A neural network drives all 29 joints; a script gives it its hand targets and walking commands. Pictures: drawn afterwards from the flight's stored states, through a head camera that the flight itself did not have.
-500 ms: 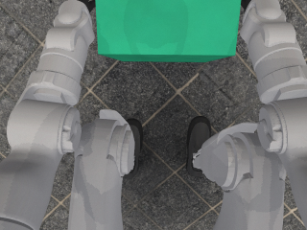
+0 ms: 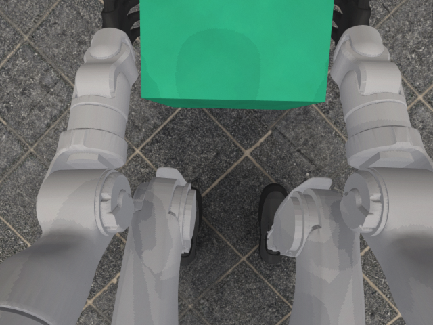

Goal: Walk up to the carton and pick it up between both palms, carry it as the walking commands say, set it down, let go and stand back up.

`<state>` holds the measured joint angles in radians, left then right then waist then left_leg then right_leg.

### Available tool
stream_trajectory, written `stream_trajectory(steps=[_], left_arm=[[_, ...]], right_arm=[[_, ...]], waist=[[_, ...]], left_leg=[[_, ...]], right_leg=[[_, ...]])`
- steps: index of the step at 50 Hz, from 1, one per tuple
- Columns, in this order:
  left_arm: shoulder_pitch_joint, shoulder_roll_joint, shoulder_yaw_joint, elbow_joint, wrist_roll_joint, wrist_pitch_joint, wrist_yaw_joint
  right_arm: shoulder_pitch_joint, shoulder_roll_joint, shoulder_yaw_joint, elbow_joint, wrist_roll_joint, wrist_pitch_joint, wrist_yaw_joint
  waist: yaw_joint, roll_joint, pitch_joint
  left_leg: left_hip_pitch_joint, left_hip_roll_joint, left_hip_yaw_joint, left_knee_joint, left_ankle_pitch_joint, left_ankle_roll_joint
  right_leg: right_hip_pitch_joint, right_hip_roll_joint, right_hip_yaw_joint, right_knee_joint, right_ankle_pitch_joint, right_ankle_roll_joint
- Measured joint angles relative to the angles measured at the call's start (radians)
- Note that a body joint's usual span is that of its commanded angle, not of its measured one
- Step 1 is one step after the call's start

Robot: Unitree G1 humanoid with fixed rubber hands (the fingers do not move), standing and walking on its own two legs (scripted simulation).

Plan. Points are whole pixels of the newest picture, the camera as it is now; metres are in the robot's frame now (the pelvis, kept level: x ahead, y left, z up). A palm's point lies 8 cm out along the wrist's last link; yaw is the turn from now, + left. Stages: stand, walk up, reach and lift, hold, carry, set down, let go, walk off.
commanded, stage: reach and lift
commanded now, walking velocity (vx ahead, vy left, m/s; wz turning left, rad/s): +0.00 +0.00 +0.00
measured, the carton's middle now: (231, 55) +0.52 +0.02 -0.18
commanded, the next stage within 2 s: none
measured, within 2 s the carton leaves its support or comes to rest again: neither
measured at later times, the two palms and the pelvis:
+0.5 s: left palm (94, 19) +0.51 +0.19 -0.04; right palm (377, 19) +0.53 -0.15 -0.04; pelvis +0.01 +0.00 +0.05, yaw +0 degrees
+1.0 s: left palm out of the picture +0.50 +0.18 +0.04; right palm out of the picture +0.51 -0.15 +0.03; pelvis +0.01 +0.00 +0.11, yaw +0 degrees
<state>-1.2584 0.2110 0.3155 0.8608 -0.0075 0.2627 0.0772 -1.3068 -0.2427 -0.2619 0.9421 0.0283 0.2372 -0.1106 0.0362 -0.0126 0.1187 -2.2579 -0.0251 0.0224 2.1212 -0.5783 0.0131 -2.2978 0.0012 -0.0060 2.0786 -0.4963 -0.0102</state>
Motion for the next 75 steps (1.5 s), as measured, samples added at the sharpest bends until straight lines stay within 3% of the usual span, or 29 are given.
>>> stream_trajectory(steps=[17,33,75], left_arm=[[0.113,-0.064,0.073,-0.136,0.057,0.054,-0.029],[0.163,-0.114,0.136,-0.181,0.129,0.093,-0.058],[0.390,-0.202,0.162,-0.245,0.179,0.113,-0.089]], right_arm=[[0.120,0.084,-0.083,-0.157,-0.075,0.062,0.015],[0.172,0.137,-0.151,-0.205,-0.158,0.102,0.044],[0.396,0.230,-0.166,-0.275,-0.229,0.130,0.071]], waist=[[0.004,-0.003,-0.141],[0.003,-0.007,-0.221],[0.005,-0.001,-0.351]], left_leg=[[0.030,-0.002,-0.007,-0.103,-0.001,-0.007],[0.111,-0.002,-0.009,-0.244,0.040,-0.008],[0.465,-0.005,-0.030,-0.563,0.073,-0.018]], right_leg=[[0.028,0.012,0.004,-0.099,-0.003,0.001],[0.111,0.018,0.010,-0.239,0.034,0.003],[0.468,0.025,0.009,-0.548,0.055,-0.005]])
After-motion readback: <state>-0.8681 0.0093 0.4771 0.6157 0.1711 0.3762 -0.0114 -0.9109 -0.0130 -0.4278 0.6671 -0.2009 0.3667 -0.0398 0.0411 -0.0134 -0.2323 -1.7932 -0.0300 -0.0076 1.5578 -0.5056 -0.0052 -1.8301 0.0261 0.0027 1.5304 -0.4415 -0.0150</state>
